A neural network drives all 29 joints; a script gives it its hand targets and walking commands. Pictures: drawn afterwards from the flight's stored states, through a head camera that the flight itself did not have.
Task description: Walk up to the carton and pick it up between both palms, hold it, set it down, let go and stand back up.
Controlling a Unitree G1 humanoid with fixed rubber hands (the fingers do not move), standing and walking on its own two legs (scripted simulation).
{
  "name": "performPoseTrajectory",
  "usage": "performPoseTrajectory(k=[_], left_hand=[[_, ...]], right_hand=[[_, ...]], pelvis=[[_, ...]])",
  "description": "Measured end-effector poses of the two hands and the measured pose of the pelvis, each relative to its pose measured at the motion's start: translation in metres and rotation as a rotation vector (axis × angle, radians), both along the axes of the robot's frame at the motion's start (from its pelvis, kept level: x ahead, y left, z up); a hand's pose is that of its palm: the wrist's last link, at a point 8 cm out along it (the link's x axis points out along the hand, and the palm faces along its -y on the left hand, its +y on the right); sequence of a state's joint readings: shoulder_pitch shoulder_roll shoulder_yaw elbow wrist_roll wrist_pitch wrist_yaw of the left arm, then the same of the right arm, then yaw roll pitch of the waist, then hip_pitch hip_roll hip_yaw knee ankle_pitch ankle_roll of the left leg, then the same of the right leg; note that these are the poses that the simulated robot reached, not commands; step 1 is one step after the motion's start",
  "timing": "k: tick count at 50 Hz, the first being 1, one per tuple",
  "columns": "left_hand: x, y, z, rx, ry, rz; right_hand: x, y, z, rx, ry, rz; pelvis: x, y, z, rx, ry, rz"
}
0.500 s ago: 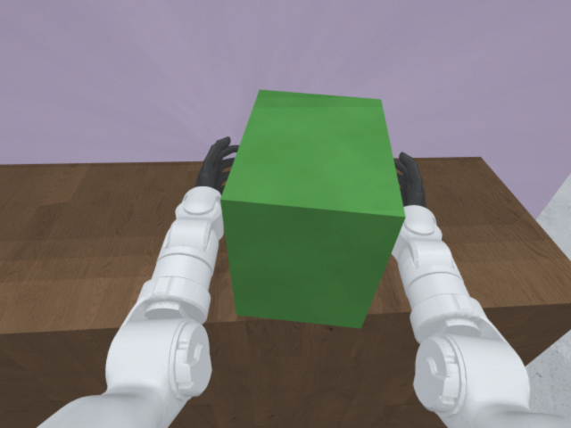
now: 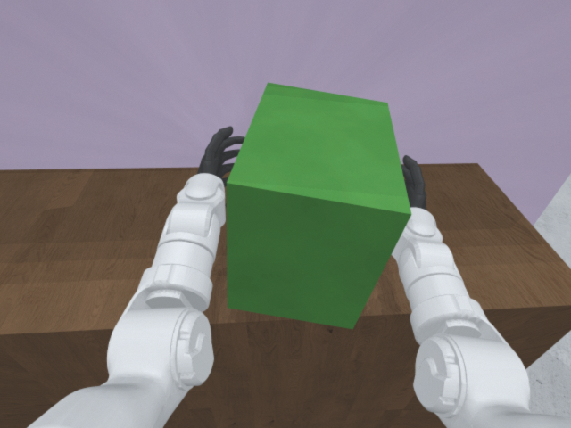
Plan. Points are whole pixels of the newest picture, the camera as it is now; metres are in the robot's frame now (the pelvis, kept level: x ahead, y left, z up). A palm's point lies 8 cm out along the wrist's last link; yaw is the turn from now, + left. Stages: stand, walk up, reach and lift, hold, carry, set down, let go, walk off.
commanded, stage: reach and lift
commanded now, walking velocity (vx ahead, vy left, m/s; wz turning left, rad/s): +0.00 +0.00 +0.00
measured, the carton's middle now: (309, 202) +0.43 -0.01 +0.12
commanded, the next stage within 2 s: hold in 1.92 s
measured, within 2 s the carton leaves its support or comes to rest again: neither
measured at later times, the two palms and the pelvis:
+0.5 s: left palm (195, 161) +0.39 +0.15 +0.22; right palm (407, 189) +0.39 -0.14 +0.19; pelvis -0.01 +0.00 +0.00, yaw +0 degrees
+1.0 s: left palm (181, 145) +0.38 +0.16 +0.25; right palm (408, 168) +0.38 -0.13 +0.23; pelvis -0.01 +0.00 +0.00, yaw +0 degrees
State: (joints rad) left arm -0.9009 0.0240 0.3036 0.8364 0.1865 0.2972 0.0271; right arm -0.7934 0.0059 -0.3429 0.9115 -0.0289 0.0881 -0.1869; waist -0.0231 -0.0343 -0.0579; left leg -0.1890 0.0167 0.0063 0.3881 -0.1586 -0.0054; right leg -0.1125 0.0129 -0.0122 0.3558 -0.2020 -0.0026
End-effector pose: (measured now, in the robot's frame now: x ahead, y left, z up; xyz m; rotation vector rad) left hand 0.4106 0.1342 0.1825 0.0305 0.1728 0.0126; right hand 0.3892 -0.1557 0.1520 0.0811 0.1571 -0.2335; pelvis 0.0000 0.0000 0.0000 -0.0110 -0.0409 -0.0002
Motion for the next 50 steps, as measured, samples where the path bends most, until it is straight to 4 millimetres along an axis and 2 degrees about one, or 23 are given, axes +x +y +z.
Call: performPoseTrajectory(k=[6, 24, 35, 50], left_hand=[[-0.003, 0.004, 0.007, 0.000, 0.009, 0.014], [-0.017, 0.015, 0.040, 0.011, 0.002, 0.051], [-0.021, 0.021, 0.047, 0.012, 0.022, 0.073], [-0.031, 0.025, 0.072, 0.019, 0.019, 0.096]], right_hand=[[0.000, 0.004, 0.004, 0.024, 0.007, 0.009], [-0.003, 0.015, 0.039, 0.013, 0.001, 0.047], [-0.001, 0.020, 0.047, 0.002, 0.025, 0.072], [-0.004, 0.024, 0.076, 0.004, 0.023, 0.093]], pelvis=[[-0.002, 0.000, 0.000, 0.000, -0.003, 0.000], [-0.012, 0.002, 0.000, -0.003, -0.017, 0.000], [-0.012, 0.002, 0.000, -0.003, -0.016, 0.000], [-0.013, 0.002, 0.000, -0.003, -0.018, 0.000]])
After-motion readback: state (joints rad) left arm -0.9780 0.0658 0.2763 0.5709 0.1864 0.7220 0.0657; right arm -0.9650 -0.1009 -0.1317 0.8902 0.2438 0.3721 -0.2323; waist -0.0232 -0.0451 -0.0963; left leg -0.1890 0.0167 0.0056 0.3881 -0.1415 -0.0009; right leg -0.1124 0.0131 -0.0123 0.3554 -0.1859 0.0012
